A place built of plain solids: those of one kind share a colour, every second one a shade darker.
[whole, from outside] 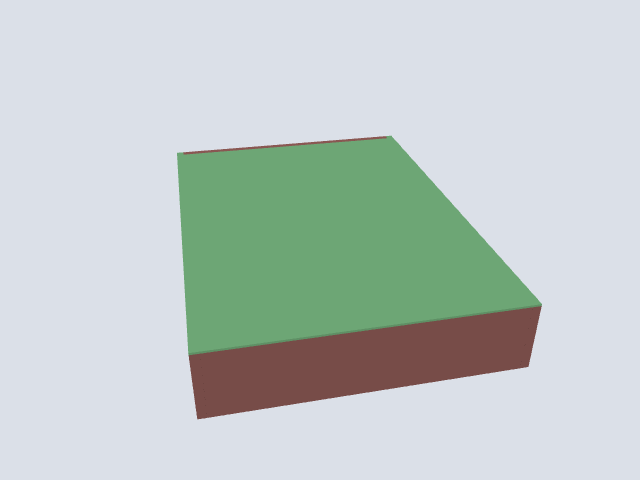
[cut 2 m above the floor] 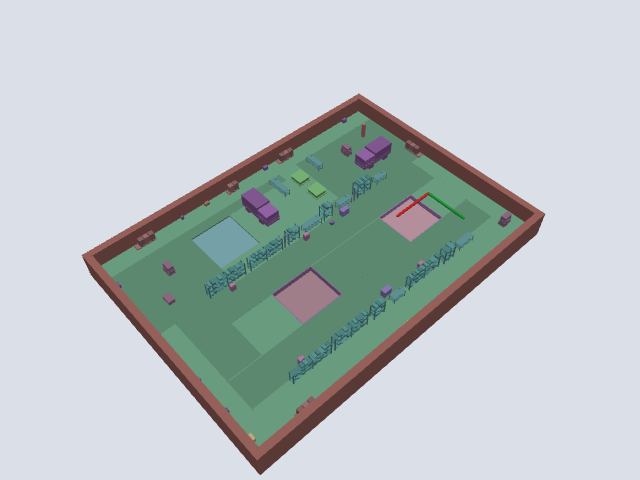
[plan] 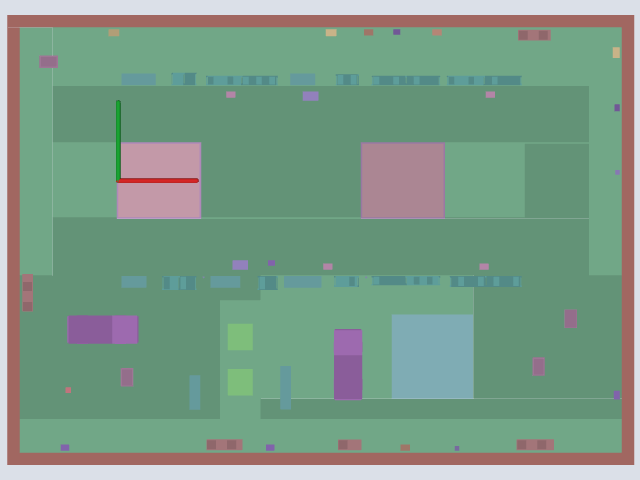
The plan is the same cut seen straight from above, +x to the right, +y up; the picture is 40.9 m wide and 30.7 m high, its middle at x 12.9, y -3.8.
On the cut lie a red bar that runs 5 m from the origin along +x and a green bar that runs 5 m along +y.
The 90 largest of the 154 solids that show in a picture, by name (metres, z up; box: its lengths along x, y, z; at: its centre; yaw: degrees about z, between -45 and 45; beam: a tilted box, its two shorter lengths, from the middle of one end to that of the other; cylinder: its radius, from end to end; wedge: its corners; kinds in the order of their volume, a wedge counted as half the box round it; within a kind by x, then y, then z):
{
 "floor_1": {"box": [2.1, 15.85, 1.4], "at": [-5.25, 1.88, -0.7]},
 "floor_2": {"box": [4.1, 0.1, 1.4], "at": [-2.15, -2.4, -0.7]},
 "floor_3": {"box": [4.1, 4.7, 1.4], "at": [-2.15, 0.0, -0.7]},
 "floor_4": {"box": [4.1, 0.1, 1.4], "at": [-2.15, 2.4, -0.7]},
 "floor_5": {"box": [12.8, 9.2, 1.4], "at": [0.1, -10.65, -0.7]},
 "floor_6": {"box": [2.6, 7.6, 1.4], "at": [7.8, -11.45, -0.7]},
 "floor_7": {"box": [2.6, 1.6, 1.4], "at": [7.8, -6.85, -0.7]},
 "floor_8": {"box": [10.2, 0.1, 1.4], "at": [10.4, -2.4, -0.7]},
 "floor_9": {"box": [10.2, 4.7, 1.4], "at": [10.4, 0.0, -0.7]},
 "floor_10": {"box": [10.2, 0.1, 1.4], "at": [10.4, 2.4, -0.7]},
 "floor_11": {"box": [38.5, 2.15, 1.4], "at": [12.95, -16.32, -0.7]},
 "floor_12": {"box": [34.3, 3.6, 1.4], "at": [12.95, -4.25, -0.7]},
 "floor_13": {"box": [34.3, 3.6, 1.4], "at": [12.95, 4.25, -0.7]},
 "floor_14": {"box": [34.3, 3.75, 1.4], "at": [12.95, 7.92, -0.7]},
 "floor_15": {"box": [8.39, 7.91, 1.4], "at": [13.3, -10.01, -0.7]},
 "floor_16": {"box": [5.2, 2.51, 1.4], "at": [20.09, -7.3, -0.7]},
 "floor_17": {"box": [23.1, 1.29, 1.4], "at": [20.65, -14.61, -0.7]},
 "floor_18": {"box": [5.1, 4.7, 1.4], "at": [23.45, 0.0, -0.7]},
 "floor_19": {"box": [9.2, 0.1, 1.4], "at": [25.5, -2.4, -0.7]},
 "floor_20": {"box": [9.2, 0.1, 1.4], "at": [25.5, 2.4, -0.7]},
 "floor_21": {"box": [9.51, 7.91, 1.4], "at": [27.45, -10.01, -0.7]},
 "floor_22": {"box": [4.1, 4.7, 1.4], "at": [28.05, 0.0, -0.7]},
 "floor_23": {"box": [2.1, 15.85, 1.4], "at": [31.15, 1.88, -0.7]},
 "wall_1": {"box": [0.8, 27.2, 6.8], "at": [-6.7, -3.8, 2.0]},
 "wall_2": {"box": [40.1, 0.8, 6.8], "at": [12.95, -17.8, 2.0]},
 "wall_3": {"box": [40.1, 0.8, 6.8], "at": [12.95, 10.2, 2.0]},
 "wall_4": {"box": [0.8, 27.2, 6.8], "at": [32.6, -3.8, 2.0]},
 "ceil_hall_1": {"box": [40.1, 28.8, 0.2], "at": [12.95, -3.8, 5.3]},
 "floor_pit_1": {"box": [5.2, 4.7, 0.8], "at": [2.6, 0.0, -1.0]},
 "floor_pit_2": {"box": [5.2, 4.7, 0.75], "at": [18.2, 0.0, -1.02]},
 "floor_washbay_1": {"box": [5.2, 5.4, 1.25], "at": [20.09, -11.26, -0.78]},
 "vehicle_1": {"box": [2.8, 1.8, 1.03], "at": [-1.79, -9.53, 1.51]},
 "vehicle_2": {"box": [4.4, 1.8, 0.62], "at": [-0.99, -9.53, 0.69]},
 "vehicle_3": {"box": [1.6, 1.72, 0.73], "at": [0.41, -9.53, 1.36]},
 "vehicle_4": {"box": [1.8, 2.8, 1.03], "at": [14.7, -12.57, 1.51]},
 "vehicle_5": {"box": [1.8, 4.4, 0.62], "at": [14.7, -11.77, 0.69]},
 "vehicle_6": {"box": [1.72, 1.6, 0.73], "at": [14.7, -10.37, 1.36]},
 "floor_band_1": {"box": [0.1, 4.7, 1.4], "at": [-0.05, 0.0, -0.7]},
 "floor_band_2": {"box": [5.3, 0.1, 1.4], "at": [2.55, 2.4, -0.7]},
 "floor_band_3": {"box": [5.4, 0.1, 1.4], "at": [2.6, -2.4, -0.7]},
 "floor_band_4": {"box": [0.1, 4.8, 1.4], "at": [5.25, 0.05, -0.7]},
 "floor_band_5": {"box": [0.1, 4.7, 1.4], "at": [15.55, 0.0, -0.7]},
 "floor_band_6": {"box": [5.3, 0.1, 1.4], "at": [18.15, 2.4, -0.7]},
 "floor_band_7": {"box": [5.4, 0.1, 1.4], "at": [18.2, -2.4, -0.7]},
 "floor_band_8": {"box": [0.1, 4.8, 1.4], "at": [20.85, 0.05, -0.7]},
 "drums_1": {"box": [0.58, 0.58, 0.88], "at": [-5.8, -8.05, 0.56]},
 "drums_2": {"box": [0.58, 0.58, 0.88], "at": [-5.8, -7.41, 0.56]},
 "drums_3": {"box": [0.7, 2.4, 0.12], "at": [-5.8, -7.18, 0.06]},
 "drums_4": {"box": [0.58, 0.58, 0.88], "at": [-5.8, -6.77, 0.56]},
 "drums_5": {"box": [0.58, 0.58, 0.88], "at": [5.97, -16.9, 0.56]},
 "drums_6": {"box": [0.58, 0.58, 0.88], "at": [6.61, -16.9, 0.56]},
 "drums_7": {"box": [2.3, 0.7, 0.12], "at": [6.79, -16.9, 0.06]},
 "drums_8": {"box": [0.58, 0.58, 0.88], "at": [7.25, -16.9, 0.56]},
 "drums_9": {"box": [0.58, 0.58, 0.88], "at": [14.38, -16.9, 0.56]},
 "drums_10": {"box": [1.5, 0.7, 0.12], "at": [14.8, -16.9, 0.06]},
 "drums_11": {"box": [0.58, 0.58, 0.88], "at": [15.02, -16.9, 0.56]},
 "drums_12": {"box": [0.58, 0.58, 0.88], "at": [25.8, -16.9, 0.56]},
 "drums_13": {"box": [0.58, 0.58, 0.88], "at": [25.9, 9.3, 0.56]},
 "drums_14": {"box": [0.58, 0.58, 0.88], "at": [26.44, -16.9, 0.56]},
 "drums_15": {"box": [0.58, 0.58, 0.88], "at": [26.54, 9.3, 0.56]},
 "drums_16": {"box": [2.1, 0.7, 0.12], "at": [26.62, 9.3, 0.06]},
 "drums_17": {"box": [2.4, 0.7, 0.12], "at": [26.67, -16.9, 0.06]},
 "drums_18": {"box": [0.58, 0.58, 0.88], "at": [27.08, -16.9, 0.56]},
 "drums_19": {"box": [0.58, 0.58, 0.88], "at": [27.18, 9.3, 0.56]},
 "pallet_1": {"box": [1.04, 0.64, 0.41], "at": [-4.46, 7.6, 1.1]},
 "pallet_2": {"box": [0.76, 1.16, 0.36], "at": [0.56, -12.58, 0.32]},
 "pallet_3": {"box": [0.64, 1.04, 0.3], "at": [0.56, -12.58, 0.99]},
 "pallet_4": {"box": [0.76, 1.16, 0.32], "at": [26.88, -11.89, 0.3]},
 "pallet_5": {"box": [0.64, 1.04, 0.37], "at": [26.88, -11.89, 0.92]},
 "pallet_6": {"box": [0.76, 1.16, 0.3], "at": [28.94, -8.84, 0.29]},
 "trolley_1": {"box": [1.0, 0.6, 0.82], "at": [7.8, -5.4, 0.51]},
 "trolley_2": {"box": [1.0, 0.6, 0.82], "at": [12.3, 5.4, 0.51]},
 "wall_column_1": {"box": [0.36, 0.36, 5.2], "at": [-3.2, -13.4, 2.6]},
 "chest_1": {"box": [0.7, 0.45, 0.55], "at": [-0.28, 9.46, 0.28]},
 "chest_2": {"box": [0.7, 0.45, 0.55], "at": [13.61, 9.46, 0.28]},
 "chest_3": {"box": [0.45, 0.7, 0.55], "at": [31.86, 8.18, 0.28]},
 "workbench_1": {"box": [2.2, 0.75, 0.05], "at": [1.3, 6.47, 0.88]},
 "workbench_2": {"box": [0.7, 2.2, 0.05], "at": [4.9, -13.55, 0.88]},
 "workbench_3": {"box": [0.58, 2.68, 0.05], "at": [10.7, -13.25, 0.2]},
 "workbench_4": {"box": [0.7, 2.8, 0.05], "at": [10.7, -13.25, 0.88]},
 "workbench_5": {"box": [2.4, 0.75, 0.05], "at": [11.8, -6.47, 0.88]},
 "lifttable_1": {"box": [1.6, 1.7, 0.07], "at": [7.8, -12.9, 0.58]},
 "lifttable_2": {"box": [1.6, 1.7, 0.07], "at": [7.8, -10.0, 0.58]},
 "rack_1": {"box": [0.36, 0.8, 0.26], "at": [3.11, -6.55, 1.97]},
 "rack_2": {"box": [2.15, 0.7, 0.05], "at": [22.38, -6.45, 1.67]},
 "rack_3": {"box": [2.15, 0.7, 0.05], "at": [24.62, -6.45, 0.33]},
 "rack_4": {"box": [2.15, 0.7, 0.05], "at": [24.62, -6.45, 1.67]},
 "box_1": {"box": [0.55, 0.4, 0.45], "at": [-3.42, -17.08, 0.23]},
 "box_2": {"box": [0.55, 0.4, 0.45], "at": [9.72, -17.08, 0.23]},
 "box_3": {"box": [0.4, 0.55, 0.45], "at": [31.88, -13.72, 0.23]}
}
